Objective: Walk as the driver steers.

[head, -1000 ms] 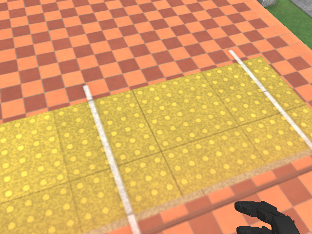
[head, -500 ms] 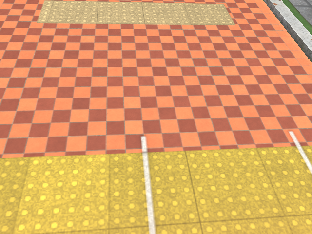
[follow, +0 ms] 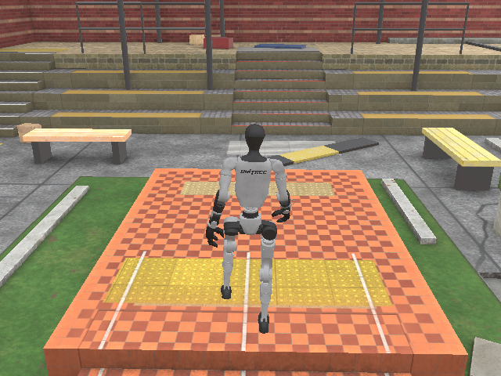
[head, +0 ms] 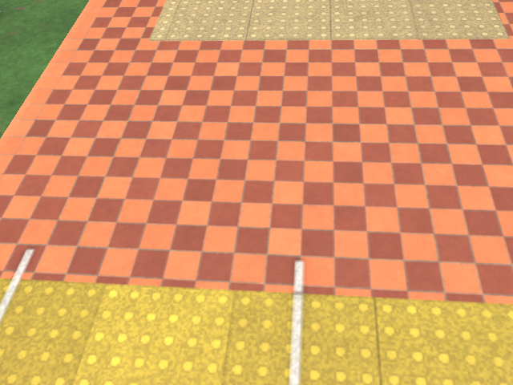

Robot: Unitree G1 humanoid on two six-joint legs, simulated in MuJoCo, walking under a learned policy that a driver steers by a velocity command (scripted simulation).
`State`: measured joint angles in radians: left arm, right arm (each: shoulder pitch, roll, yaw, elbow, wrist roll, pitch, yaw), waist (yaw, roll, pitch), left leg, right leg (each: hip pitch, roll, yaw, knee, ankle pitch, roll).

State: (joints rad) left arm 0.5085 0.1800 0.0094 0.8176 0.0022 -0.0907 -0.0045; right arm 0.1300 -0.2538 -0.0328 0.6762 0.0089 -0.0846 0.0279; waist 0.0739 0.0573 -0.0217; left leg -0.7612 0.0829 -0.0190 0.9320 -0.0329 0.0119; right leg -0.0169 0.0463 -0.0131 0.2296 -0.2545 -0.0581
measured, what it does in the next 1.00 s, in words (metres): walks ahead: left foot, then right foot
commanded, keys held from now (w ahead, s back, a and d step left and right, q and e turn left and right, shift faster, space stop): w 0.72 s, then no key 0.28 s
